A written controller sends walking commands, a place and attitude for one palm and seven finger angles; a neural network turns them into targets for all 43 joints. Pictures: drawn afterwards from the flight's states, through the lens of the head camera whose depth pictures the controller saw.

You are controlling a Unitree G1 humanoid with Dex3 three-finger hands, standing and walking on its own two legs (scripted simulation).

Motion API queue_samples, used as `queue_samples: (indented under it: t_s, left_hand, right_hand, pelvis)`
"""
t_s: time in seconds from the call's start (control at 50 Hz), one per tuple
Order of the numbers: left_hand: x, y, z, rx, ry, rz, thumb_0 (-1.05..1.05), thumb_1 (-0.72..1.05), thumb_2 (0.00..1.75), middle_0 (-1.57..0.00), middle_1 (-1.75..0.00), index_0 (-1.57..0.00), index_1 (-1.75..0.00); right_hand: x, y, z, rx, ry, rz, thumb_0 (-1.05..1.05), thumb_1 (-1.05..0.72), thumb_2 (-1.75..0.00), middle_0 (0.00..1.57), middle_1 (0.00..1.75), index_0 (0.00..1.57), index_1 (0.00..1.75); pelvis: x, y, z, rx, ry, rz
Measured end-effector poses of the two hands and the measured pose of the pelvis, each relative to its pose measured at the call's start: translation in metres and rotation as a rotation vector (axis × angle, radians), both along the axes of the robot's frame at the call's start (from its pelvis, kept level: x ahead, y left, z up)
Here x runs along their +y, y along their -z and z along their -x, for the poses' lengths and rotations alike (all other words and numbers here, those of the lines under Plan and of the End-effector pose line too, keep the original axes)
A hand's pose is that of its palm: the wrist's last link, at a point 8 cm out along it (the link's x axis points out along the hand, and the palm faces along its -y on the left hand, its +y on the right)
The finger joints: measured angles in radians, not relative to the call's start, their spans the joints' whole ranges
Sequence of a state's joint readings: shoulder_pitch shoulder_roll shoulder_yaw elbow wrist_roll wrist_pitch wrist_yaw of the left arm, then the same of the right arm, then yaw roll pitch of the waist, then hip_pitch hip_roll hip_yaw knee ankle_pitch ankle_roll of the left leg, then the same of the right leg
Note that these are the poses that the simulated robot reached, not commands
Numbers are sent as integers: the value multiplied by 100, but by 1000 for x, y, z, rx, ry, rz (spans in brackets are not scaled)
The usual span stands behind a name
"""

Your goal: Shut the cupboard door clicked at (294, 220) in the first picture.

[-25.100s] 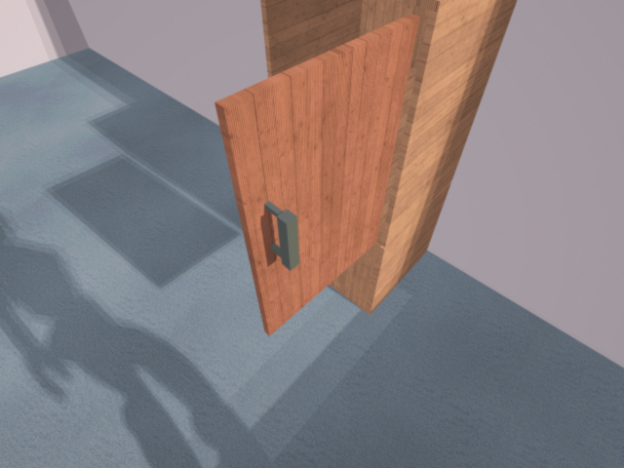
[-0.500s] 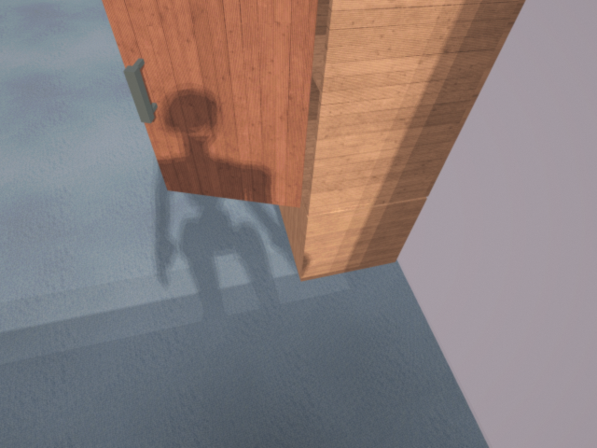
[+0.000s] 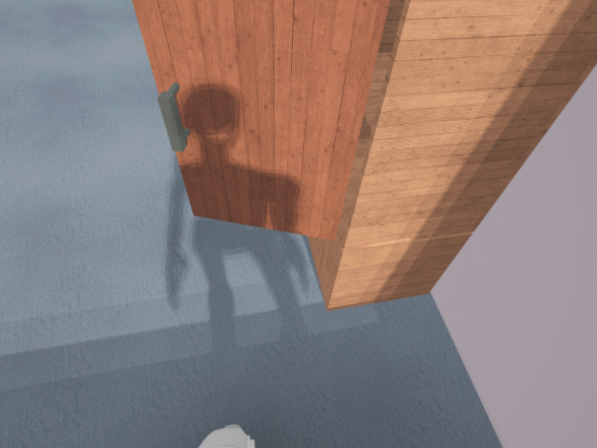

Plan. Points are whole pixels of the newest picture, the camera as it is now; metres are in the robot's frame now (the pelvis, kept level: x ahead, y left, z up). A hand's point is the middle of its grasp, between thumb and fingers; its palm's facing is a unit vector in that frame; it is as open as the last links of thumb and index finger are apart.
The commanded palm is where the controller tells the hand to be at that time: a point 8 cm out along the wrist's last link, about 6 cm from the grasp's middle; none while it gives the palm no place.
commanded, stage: take the last steps up to it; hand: left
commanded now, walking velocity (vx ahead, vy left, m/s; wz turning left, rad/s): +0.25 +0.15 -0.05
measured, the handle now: (177, 117) +0.67 +0.28 +0.03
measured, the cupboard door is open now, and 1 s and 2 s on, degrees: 68 68 68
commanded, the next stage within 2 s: come to a stop and stand still in 0.26 s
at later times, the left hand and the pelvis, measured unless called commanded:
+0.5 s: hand (154, 437) +0.15 +0.21 -0.14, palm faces +0.05 -0.98 -0.21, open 7.3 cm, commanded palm none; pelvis +0.16 +0.05 +0.03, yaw -2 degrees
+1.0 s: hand (168, 364) +0.25 +0.22 -0.15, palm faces -0.04 -0.96 -0.26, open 7.4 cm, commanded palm none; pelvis +0.17 +0.03 +0.01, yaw -3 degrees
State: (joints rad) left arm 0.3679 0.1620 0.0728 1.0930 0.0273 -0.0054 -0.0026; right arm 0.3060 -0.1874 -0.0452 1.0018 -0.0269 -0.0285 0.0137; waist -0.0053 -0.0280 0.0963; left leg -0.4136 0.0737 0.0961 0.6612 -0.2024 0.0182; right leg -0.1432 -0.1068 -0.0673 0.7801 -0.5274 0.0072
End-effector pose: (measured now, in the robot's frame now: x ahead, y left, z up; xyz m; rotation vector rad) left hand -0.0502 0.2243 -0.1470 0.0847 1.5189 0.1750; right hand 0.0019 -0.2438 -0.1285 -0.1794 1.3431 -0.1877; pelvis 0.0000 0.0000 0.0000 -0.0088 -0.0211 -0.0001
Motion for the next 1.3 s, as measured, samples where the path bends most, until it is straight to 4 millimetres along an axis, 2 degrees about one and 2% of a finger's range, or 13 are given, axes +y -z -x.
queue_samples:
  t_s: [0.06,0.12,0.2,0.26,0.44,0.54,0.62,0.72,0.8,0.86,0.98,1.1,1.3]
  left_hand:
    - [17,-3,-37,-28,36,-21,1,91,90,-20,-30,-20,-30]
    - [26,-17,-89,-127,61,-49,1,91,90,-20,-30,-20,-29]
    - [26,-34,-155,-276,84,-81,1,91,90,-20,-30,-19,-29]
    - [24,-34,-185,-350,77,-104,0,91,90,-20,-30,-20,-29]
    - [32,-46,-194,-172,47,-73,0,93,90,-20,-30,-20,-30]
    - [47,-25,-196,-59,28,-34,0,92,90,-20,-30,-20,-30]
    - [64,-10,-211,-7,52,-40,0,91,90,-20,-30,-20,-30]
    - [79,-19,-251,-86,82,-83,0,91,90,-20,-30,-20,-30]
    - [80,-30,-281,-197,113,-128,0,91,90,-20,-30,-20,-30]
    - [75,-31,-291,-258,141,-162,0,91,90,-20,-30,-20,-29]
    - [50,-35,-297,-266,160,-116,0,91,90,-20,-30,-20,-29]
    - [27,-20,-297,-269,125,-27,0,91,90,-20,-30,-20,-30]
    - [31,-28,-262,-177,123,-45,-1,93,90,-20,-30,-20,-30]
  right_hand:
    - [16,1,-16,-13,18,-14,0,-90,-90,20,30,20,30]
    - [32,1,-27,8,21,-50,0,-90,-90,20,30,20,30]
    - [46,10,-46,38,24,-113,0,-90,-90,20,30,20,30]
    - [50,22,-68,53,20,-148,0,-90,-90,21,30,20,30]
    - [47,-8,-163,-13,17,-84,2,-93,-90,20,30,20,30]
    - [62,-6,-215,-58,-12,-37,1,-92,-90,20,30,20,30]
    - [76,-5,-239,-89,5,-15,0,-91,-90,20,30,20,30]
    - [74,-5,-244,-98,25,-8,0,-91,-90,21,30,20,30]
    - [56,2,-240,-103,37,-17,0,-91,-90,21,30,20,30]
    - [39,13,-235,-104,57,-33,0,-91,-90,21,30,20,30]
    - [27,4,-216,-68,82,-22,0,-91,-90,20,30,20,30]
    - [39,-4,-186,0,62,-9,0,-91,-90,20,30,20,30]
    - [55,-8,-158,63,81,-53,1,-92,-90,20,30,20,30]
  pelvis:
    - [7,-3,-14,0,20,-22]
    - [12,-11,-30,6,24,-29]
    - [14,-14,-58,2,26,-38]
    - [13,-6,-81,3,17,-53]
    - [33,-30,-145,34,24,-51]
    - [57,-18,-176,20,44,-17]
    - [63,-11,-185,11,64,-25]
    - [58,-14,-179,17,77,-5]
    - [47,-11,-174,20,77,-1]
    - [36,-3,-172,23,69,-27]
    - [33,-12,-173,26,59,-15]
    - [32,-14,-175,22,47,4]
    - [30,-25,-176,17,64,2]
